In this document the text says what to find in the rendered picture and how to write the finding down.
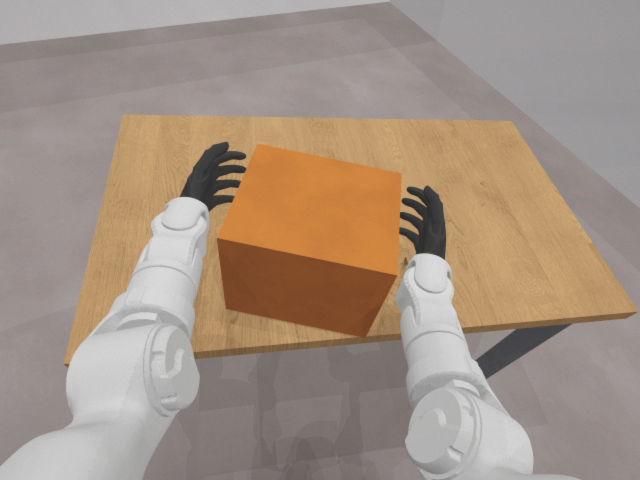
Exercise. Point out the robot left upper arm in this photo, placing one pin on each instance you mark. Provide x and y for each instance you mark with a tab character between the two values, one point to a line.
125	388

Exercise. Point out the robot left forearm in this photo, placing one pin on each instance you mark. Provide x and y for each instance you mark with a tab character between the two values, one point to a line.
166	278

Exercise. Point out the robot right upper arm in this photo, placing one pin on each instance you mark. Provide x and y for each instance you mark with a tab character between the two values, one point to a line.
453	435

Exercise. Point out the robot left hand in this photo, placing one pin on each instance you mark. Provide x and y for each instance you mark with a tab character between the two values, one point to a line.
202	183

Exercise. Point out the robot right hand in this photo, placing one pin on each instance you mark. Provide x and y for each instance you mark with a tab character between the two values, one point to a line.
432	231

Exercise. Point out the robot right forearm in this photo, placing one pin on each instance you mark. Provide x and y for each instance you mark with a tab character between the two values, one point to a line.
434	345

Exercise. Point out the table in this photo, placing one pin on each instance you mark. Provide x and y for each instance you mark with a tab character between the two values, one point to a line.
519	257

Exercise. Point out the carton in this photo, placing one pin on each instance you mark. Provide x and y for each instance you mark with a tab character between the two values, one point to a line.
311	240

